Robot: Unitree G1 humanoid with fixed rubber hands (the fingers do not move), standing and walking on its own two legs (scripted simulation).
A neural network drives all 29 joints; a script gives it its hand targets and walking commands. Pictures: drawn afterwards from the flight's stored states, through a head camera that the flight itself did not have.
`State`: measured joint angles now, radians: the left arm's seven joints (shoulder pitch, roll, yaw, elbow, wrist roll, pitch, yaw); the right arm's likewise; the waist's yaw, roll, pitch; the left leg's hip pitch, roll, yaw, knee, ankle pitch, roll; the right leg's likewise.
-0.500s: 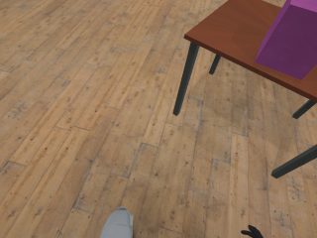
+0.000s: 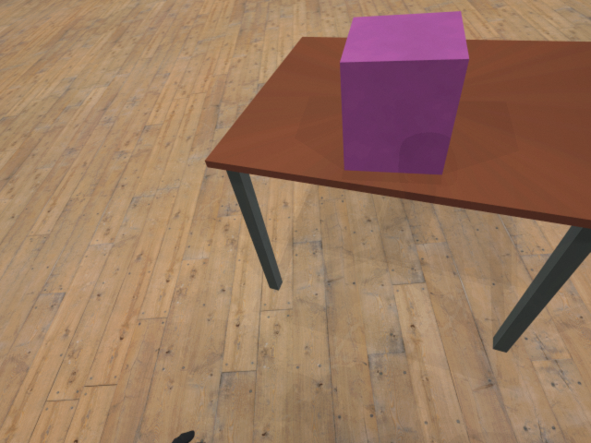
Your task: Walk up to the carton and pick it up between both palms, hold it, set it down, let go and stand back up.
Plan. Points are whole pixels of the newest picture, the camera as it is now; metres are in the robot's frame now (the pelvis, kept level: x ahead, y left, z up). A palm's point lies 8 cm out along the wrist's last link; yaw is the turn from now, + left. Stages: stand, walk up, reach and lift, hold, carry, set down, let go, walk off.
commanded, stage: walk up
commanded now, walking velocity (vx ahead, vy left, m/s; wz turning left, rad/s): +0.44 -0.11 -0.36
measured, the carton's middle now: (398, 96) +0.77 -0.16 +0.05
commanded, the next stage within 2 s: none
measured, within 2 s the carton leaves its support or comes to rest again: neither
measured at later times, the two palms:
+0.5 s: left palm (222, 403) +0.21 +0.17 -0.14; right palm (468, 290) +0.40 -0.25 -0.12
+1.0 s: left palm (270, 256) +0.48 +0.11 -0.11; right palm (506, 332) +0.32 -0.29 -0.12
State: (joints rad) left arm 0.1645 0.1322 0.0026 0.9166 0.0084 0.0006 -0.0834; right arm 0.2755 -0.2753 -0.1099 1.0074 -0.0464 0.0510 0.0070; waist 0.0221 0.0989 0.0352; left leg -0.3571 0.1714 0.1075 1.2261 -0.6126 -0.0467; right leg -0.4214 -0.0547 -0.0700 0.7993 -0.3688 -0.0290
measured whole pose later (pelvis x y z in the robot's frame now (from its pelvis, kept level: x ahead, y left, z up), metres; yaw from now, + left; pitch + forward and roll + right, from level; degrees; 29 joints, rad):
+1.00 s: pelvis +0.36 -0.07 +0.03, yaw -6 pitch -2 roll +1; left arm 0.08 0.12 0.01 1.10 0.00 0.00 0.04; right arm 0.27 -0.15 -0.01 1.13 -0.02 0.00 -0.02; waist -0.05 -0.01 0.03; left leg -0.14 0.03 0.07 0.43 -0.25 -0.01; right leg -0.14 0.03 0.02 0.46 -0.28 -0.03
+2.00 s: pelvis +0.39 -0.06 +0.03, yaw -7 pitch -2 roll +0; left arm 0.25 0.11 0.02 1.20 0.00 0.00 0.05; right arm 0.28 -0.09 -0.02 1.19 -0.01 0.00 -0.05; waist -0.01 -0.01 0.05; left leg -0.08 0.02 0.08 0.40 -0.29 0.00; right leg -0.09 0.01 0.02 0.42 -0.28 0.00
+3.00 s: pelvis +0.29 -0.10 +0.03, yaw -13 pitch -1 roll -1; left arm 0.26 0.25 0.09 1.07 0.02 0.08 0.00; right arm 0.27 -0.12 -0.02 1.03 -0.03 0.03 0.00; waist 0.03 -0.10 0.02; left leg -0.17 0.01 0.02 0.45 -0.26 0.02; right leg -0.37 -0.02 0.07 0.78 -0.38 -0.01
